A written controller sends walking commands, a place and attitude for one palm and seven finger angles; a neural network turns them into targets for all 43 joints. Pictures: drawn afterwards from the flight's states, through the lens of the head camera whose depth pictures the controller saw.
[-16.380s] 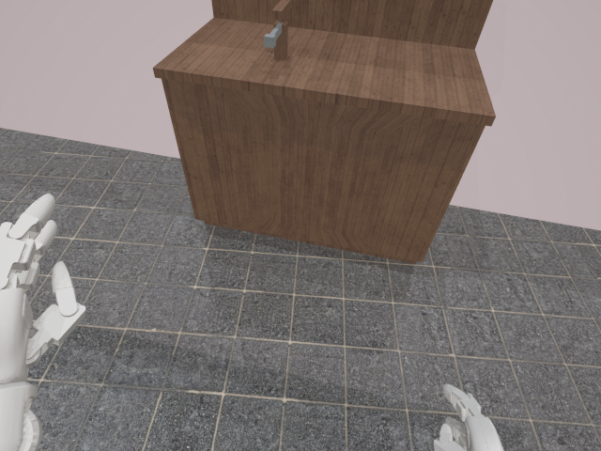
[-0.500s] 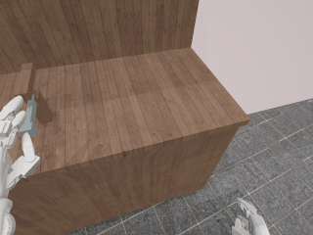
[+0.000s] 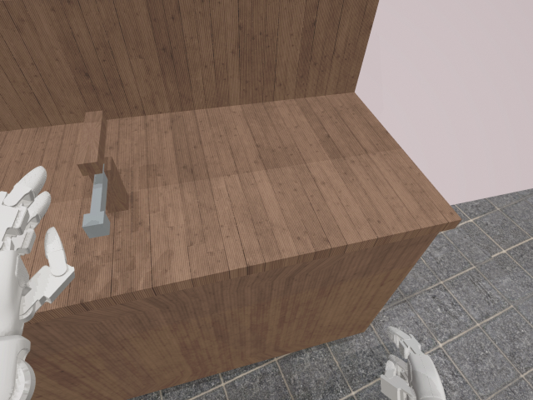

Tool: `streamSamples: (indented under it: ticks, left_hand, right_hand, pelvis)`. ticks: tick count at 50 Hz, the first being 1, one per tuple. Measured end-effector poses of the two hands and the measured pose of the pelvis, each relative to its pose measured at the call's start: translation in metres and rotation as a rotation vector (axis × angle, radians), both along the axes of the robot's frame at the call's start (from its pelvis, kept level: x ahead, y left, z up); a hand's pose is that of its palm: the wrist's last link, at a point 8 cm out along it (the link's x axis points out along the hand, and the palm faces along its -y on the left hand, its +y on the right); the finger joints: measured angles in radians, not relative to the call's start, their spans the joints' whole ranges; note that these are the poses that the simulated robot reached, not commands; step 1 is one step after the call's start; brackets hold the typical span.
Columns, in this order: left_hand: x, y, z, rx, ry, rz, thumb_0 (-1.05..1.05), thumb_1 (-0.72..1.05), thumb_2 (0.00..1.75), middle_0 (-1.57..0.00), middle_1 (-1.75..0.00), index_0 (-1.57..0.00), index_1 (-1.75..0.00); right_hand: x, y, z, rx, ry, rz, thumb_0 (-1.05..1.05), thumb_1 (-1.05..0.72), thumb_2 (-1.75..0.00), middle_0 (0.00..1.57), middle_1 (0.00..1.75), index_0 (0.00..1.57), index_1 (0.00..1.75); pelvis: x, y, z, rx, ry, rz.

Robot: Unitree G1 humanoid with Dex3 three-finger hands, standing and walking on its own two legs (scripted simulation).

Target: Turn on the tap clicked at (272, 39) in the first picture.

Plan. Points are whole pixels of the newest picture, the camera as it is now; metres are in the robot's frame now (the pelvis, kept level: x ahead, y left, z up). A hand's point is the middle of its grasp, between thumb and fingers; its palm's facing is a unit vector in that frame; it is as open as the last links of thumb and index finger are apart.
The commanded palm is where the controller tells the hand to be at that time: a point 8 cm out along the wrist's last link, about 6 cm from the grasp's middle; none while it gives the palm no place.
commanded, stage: come to a stop and stand still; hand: left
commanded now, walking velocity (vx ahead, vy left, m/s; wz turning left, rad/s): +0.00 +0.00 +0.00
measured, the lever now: (96, 224) +0.32 +0.29 +0.08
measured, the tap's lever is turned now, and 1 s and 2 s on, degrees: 0 0 0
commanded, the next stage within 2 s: look again from close up in 0.52 s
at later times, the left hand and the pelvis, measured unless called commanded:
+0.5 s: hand (33, 256) +0.22 +0.29 +0.16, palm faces +0.36 -0.85 -0.39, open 7.4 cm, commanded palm +0.16 +0.33 +0.17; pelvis +0.00 +0.05 +0.00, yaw +0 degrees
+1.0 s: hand (72, 274) +0.21 +0.25 +0.14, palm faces +0.28 -0.86 -0.44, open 7.4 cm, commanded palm +0.15 +0.29 +0.17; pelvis +0.00 +0.00 -0.01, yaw +1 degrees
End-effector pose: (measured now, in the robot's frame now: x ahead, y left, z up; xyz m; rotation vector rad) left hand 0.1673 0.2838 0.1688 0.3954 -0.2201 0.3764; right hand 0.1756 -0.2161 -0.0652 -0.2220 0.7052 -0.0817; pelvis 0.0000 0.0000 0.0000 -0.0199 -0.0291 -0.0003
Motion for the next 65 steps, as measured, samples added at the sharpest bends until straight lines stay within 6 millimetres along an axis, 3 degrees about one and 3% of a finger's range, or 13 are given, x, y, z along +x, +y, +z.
streamSamples:
  ticks: [8, 17, 24, 31, 35, 39, 41, 46, 50, 55, 60, 65]
  left_hand:
    - [0.008, 0.027, 0.004, 0.006, -0.031, -0.017, 0.01, 0.89, 0.9, -0.21, -0.31, -0.21, -0.3]
    - [0.01, 0.044, -0.001, 0.03, 0.014, -0.039, 0.01, 0.89, 0.9, -0.21, -0.31, -0.21, -0.3]
    - [0.011, 0.044, 0.007, 0.066, 0.003, -0.043, 0.01, 0.89, 0.9, -0.21, -0.31, -0.21, -0.3]
    - [0.009, 0.035, 0.01, 0.076, 0.011, -0.031, 0.01, 0.89, 0.9, -0.21, -0.31, -0.21, -0.3]
    - [0.023, 0.047, 0.045, 0.278, -0.127, -0.016, 0.01, 0.88, 0.9, -0.22, -0.31, -0.22, -0.3]
    - [0.034, 0.056, 0.064, 0.281, -0.229, 0.048, 0.01, 0.88, 0.9, -0.21, -0.31, -0.21, -0.3]
    - [0.034, 0.043, 0.056, 0.242, -0.209, 0.008, 0.01, 0.89, 0.9, -0.2, -0.31, -0.21, -0.3]
    - [0.02, 0.001, 0.009, 0.117, -0.04, -0.141, 0.01, 0.89, 0.9, -0.2, -0.3, -0.21, -0.3]
    - [0.009, 0.007, -0.009, 0.108, 0.033, -0.126, 0.01, 0.88, 0.9, -0.21, -0.31, -0.22, -0.3]
    - [0.0, 0.03, -0.001, 0.111, -0.02, -0.024, 0.01, 0.88, 0.9, -0.22, -0.31, -0.22, -0.3]
    - [-0.015, 0.024, 0.015, 0.092, -0.118, -0.043, 0.01, 0.89, 0.9, -0.21, -0.31, -0.21, -0.3]
    - [-0.027, 0.026, 0.009, 0.071, -0.108, -0.067, 0.01, 0.89, 0.9, -0.21, -0.31, -0.21, -0.3]
  right_hand:
    - [-0.003, 0.026, 0.005, -0.008, -0.006, -0.001, 0.01, -0.9, -0.9, 0.2, 0.3, 0.2, 0.3]
    - [-0.013, 0.044, -0.002, -0.005, 0.031, -0.017, 0.01, -0.9, -0.9, 0.2, 0.3, 0.2, 0.3]
    - [-0.018, 0.047, -0.011, 0.011, 0.056, -0.018, 0.01, -0.9, -0.9, 0.2, 0.3, 0.2, 0.3]
    - [-0.015, 0.039, -0.013, 0.034, 0.05, -0.025, 0.01, -0.9, -0.9, 0.2, 0.3, 0.2, 0.3]
    - [-0.014, 0.038, -0.014, -0.003, 0.055, 0.088, 0.01, -0.9, -0.9, 0.2, 0.3, 0.2, 0.3]
    - [-0.011, 0.024, -0.014, 0.004, 0.056, 0.133, 0.01, -0.9, -0.9, 0.2, 0.3, 0.2, 0.3]
    - [-0.01, 0.013, -0.012, 0.016, 0.032, 0.117, 0.01, -0.9, -0.9, 0.2, 0.3, 0.2, 0.31]
    - [-0.015, -0.013, -0.01, -0.004, 0.017, 0.068, 0.01, -0.9, -0.9, 0.2, 0.3, 0.2, 0.3]
    - [-0.021, -0.025, -0.011, -0.053, 0.059, 0.056, 0.01, -0.9, -0.9, 0.2, 0.3, 0.2, 0.3]
    - [-0.025, -0.024, -0.014, -0.065, 0.073, 0.082, 0.01, -0.9, -0.9, 0.2, 0.3, 0.19, 0.3]
    - [-0.027, -0.008, -0.012, -0.025, 0.028, 0.096, 0.01, -0.9, -0.9, 0.2, 0.3, 0.19, 0.3]
    - [-0.033, 0.012, -0.01, 0.009, -0.005, 0.083, 0.01, -0.9, -0.9, 0.2, 0.3, 0.2, 0.3]
  pelvis:
    - [0.001, 0.025, 0.001, -0.004, 0.005, 0.001]
    - [0.001, 0.044, 0.001, 0.0, 0.014, -0.001]
    - [0.003, 0.047, 0.0, 0.011, 0.014, 0.002]
    - [0.005, 0.038, 0.001, 0.0, 0.014, 0.012]
    - [-0.002, 0.024, -0.004, 0.011, 0.033, 0.049]
    - [-0.004, 0.013, -0.005, 0.01, 0.068, 0.029]
    - [-0.002, 0.012, -0.005, 0.006, 0.079, 0.016]
    - [0.002, 0.01, -0.006, 0.011, 0.079, 0.004]
    - [-0.002, 0.004, -0.007, 0.013, 0.07, 0.023]
    - [-0.011, 0.003, -0.008, 0.007, 0.057, 0.04]
    - [-0.021, 0.01, -0.009, 0.007, 0.04, 0.04]
    - [-0.031, 0.017, -0.008, 0.008, 0.029, 0.039]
